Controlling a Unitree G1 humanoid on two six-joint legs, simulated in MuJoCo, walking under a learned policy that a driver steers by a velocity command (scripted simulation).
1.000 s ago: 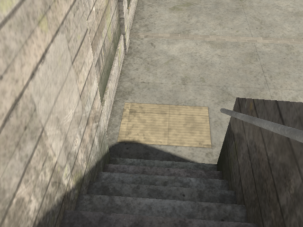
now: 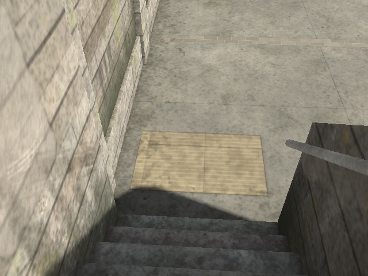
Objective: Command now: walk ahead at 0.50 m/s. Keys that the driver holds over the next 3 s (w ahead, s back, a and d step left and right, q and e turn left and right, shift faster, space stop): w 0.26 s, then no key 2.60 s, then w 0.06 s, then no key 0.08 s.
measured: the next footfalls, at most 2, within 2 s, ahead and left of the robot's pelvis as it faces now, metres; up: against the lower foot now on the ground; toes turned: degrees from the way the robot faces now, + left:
right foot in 0.36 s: +0.25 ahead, -0.16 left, -0.21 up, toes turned +1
left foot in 0.74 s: +0.45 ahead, +0.14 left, -0.25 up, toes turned +1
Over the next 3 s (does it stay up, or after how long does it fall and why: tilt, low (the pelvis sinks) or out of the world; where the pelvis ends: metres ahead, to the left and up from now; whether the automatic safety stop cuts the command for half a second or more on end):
stays up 0.50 -0.04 -0.39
